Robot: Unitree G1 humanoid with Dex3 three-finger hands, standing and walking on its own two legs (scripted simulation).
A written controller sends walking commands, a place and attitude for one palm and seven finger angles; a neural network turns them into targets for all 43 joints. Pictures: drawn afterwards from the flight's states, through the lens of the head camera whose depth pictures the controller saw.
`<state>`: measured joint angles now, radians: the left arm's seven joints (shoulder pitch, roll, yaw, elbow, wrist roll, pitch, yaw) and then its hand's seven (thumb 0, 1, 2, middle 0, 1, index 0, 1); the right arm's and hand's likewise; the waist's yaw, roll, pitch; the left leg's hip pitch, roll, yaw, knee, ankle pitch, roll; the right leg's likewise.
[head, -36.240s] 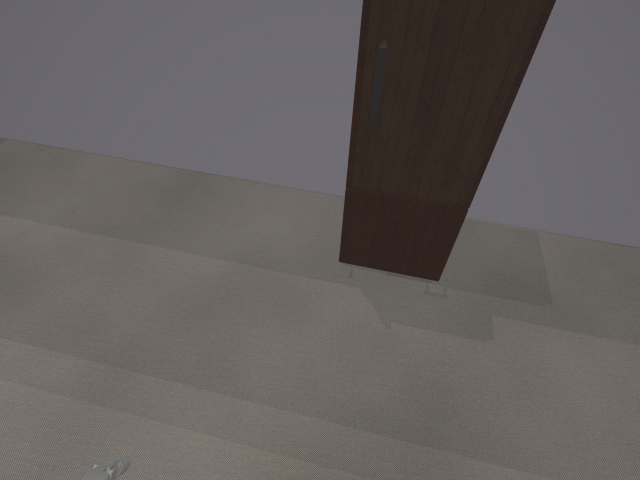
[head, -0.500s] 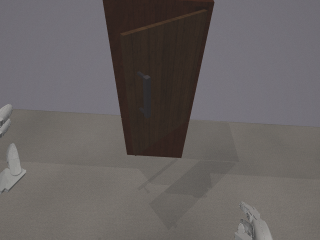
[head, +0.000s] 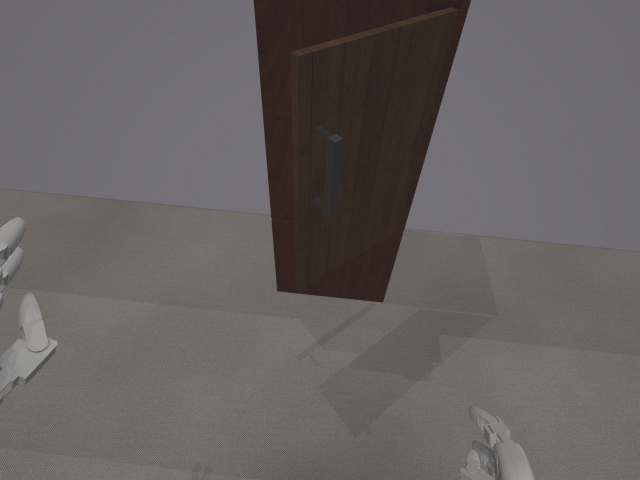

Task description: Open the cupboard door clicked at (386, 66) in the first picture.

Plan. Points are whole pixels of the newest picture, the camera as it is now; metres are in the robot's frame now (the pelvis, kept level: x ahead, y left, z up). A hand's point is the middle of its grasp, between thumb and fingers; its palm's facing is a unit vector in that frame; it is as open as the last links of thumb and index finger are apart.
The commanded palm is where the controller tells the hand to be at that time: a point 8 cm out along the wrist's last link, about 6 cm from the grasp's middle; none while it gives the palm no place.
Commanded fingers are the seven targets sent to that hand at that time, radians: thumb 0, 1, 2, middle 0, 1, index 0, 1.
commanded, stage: stop stepping back and stand still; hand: left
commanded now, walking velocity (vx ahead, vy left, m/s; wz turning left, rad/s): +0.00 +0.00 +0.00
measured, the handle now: (326, 174) +0.62 +0.03 +0.02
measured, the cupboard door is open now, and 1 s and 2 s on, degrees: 44 44 44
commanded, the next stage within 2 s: let the arm hang, fingers relaxed in 0.14 s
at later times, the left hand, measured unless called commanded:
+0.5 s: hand out of the picture +0.08 +0.18 -0.16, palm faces -0.03 -0.97 -0.23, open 7.4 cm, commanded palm none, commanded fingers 0.00 0.90 0.90 -0.20 -0.30 -0.20 -0.30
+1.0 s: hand out of the picture -0.03 +0.15 -0.17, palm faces +0.05 -0.97 -0.24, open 7.4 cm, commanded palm none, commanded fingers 0.00 0.90 0.90 -0.20 -0.30 -0.20 -0.30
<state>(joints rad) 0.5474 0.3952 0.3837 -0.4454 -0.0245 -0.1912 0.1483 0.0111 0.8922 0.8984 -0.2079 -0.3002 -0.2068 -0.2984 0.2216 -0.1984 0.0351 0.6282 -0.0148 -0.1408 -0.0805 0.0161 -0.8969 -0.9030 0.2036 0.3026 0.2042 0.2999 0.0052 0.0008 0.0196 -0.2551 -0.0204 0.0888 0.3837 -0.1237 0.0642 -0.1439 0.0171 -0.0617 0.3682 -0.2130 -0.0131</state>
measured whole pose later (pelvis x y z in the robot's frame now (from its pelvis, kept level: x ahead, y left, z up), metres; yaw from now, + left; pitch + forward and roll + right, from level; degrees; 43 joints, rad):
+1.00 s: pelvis +0.01 -0.03 +0.00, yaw +2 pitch -2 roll +0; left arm 0.32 0.16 -0.01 1.16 0.00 0.00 0.03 0.00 0.91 0.90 -0.20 -0.30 -0.19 -0.30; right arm 0.28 -0.14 0.02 1.15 -0.02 0.02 -0.02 0.01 -0.90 -0.90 0.20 0.30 0.20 0.30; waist -0.01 0.05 0.04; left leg -0.24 -0.01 0.05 0.42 -0.14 0.03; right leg -0.13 0.03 -0.09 0.42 -0.26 -0.06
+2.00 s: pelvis +0.05 -0.05 +0.00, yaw +1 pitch -2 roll +1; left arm 0.29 0.12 0.00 1.14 0.00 -0.02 0.04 0.00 0.91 0.90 -0.20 -0.30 -0.20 -0.30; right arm 0.25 -0.15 0.01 1.16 -0.01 0.01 -0.04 0.01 -0.91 -0.90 0.20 0.30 0.20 0.30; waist 0.00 0.01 0.05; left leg -0.18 0.01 0.05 0.41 -0.20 0.00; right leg -0.05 0.06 -0.08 0.37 -0.29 -0.08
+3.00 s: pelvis +0.04 -0.07 -0.01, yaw -30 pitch +2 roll +0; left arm 0.21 0.21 0.07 0.93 0.02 0.05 0.00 0.00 0.91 0.90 -0.20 -0.30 -0.20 -0.30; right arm 0.07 -0.22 -0.05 0.87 0.01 0.02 -0.03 0.01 -0.90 -0.90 0.20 0.30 0.20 0.30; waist 0.03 -0.04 0.10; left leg -0.33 0.01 0.01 0.65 -0.35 -0.05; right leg -0.32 0.08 0.17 0.54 -0.26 -0.01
